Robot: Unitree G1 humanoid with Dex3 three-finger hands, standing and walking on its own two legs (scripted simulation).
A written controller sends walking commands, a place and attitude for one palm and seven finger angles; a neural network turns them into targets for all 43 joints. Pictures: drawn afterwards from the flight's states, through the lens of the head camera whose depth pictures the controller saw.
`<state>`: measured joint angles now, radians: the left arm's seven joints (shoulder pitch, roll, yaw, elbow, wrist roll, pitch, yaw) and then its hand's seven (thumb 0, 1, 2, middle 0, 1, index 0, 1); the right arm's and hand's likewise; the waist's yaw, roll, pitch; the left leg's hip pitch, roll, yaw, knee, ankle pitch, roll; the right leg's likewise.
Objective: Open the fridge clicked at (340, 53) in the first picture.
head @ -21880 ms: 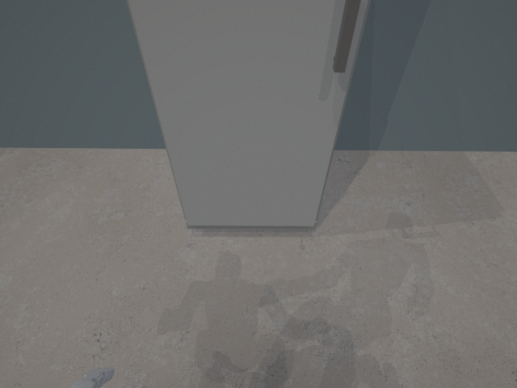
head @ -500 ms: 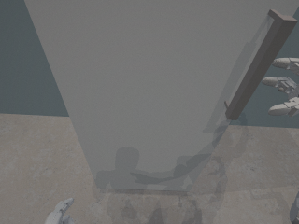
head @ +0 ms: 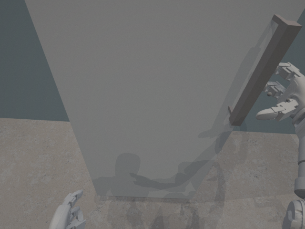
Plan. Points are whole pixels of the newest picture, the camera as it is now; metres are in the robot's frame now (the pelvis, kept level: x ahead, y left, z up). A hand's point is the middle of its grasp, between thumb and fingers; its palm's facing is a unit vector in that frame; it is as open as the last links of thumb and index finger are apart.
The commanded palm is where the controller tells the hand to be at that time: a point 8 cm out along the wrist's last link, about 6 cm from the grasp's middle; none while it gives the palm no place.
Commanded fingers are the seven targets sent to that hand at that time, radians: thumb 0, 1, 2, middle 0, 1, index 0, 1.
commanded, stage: feel for the door with the fingertips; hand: right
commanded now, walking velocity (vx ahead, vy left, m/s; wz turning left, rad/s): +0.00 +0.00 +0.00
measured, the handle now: (252, 78) +0.44 -0.21 +0.23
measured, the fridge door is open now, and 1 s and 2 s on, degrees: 0 0 0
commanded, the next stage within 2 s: slide the fingers in behind the handle in 0.52 s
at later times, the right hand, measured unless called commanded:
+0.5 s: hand (267, 87) +0.40 -0.23 +0.23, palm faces +0.00 +1.00 -0.05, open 13.9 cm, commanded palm +0.38 -0.28 +0.23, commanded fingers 0.00 0.50 -0.30 0.30 1.20 0.30 1.20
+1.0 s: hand (269, 90) +0.39 -0.23 +0.23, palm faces +0.00 +1.00 -0.05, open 13.9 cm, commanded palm +0.36 -0.28 +0.23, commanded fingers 0.00 0.50 -0.30 0.30 1.20 0.30 1.20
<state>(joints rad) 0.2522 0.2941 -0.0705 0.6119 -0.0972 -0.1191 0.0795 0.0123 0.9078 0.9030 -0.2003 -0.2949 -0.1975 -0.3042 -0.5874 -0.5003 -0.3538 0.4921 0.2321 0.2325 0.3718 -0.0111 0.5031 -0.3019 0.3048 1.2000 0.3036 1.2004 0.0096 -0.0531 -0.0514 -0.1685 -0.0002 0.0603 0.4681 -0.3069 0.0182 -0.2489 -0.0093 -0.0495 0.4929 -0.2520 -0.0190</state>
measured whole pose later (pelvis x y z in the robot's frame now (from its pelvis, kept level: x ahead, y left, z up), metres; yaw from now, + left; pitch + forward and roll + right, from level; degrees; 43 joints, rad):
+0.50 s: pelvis +0.00 +0.00 +0.00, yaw -1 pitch +0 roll +0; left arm 0.27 0.30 -0.07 0.65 -0.10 -0.09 0.10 0.01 0.91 0.90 -0.20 -0.29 -0.20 -0.30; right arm -0.70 -0.52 -0.32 0.61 0.21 0.23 0.35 -0.01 0.50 -0.30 0.32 1.22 0.31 1.20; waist 0.02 -0.04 -0.04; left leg -0.16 0.00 0.07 0.46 -0.30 0.02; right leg -0.25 -0.01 -0.04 0.49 -0.24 -0.02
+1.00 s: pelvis -0.01 +0.00 +0.00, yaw +0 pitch +0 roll +0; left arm 0.30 0.30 -0.07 0.64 -0.10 -0.11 0.09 0.01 0.91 0.90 -0.20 -0.29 -0.20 -0.30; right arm -0.68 -0.54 -0.35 0.66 0.21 0.17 0.36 -0.01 0.50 -0.30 0.32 1.21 0.31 1.21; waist 0.03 -0.04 -0.05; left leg -0.18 -0.01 0.05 0.46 -0.29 0.02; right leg -0.25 -0.01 -0.05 0.48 -0.23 -0.02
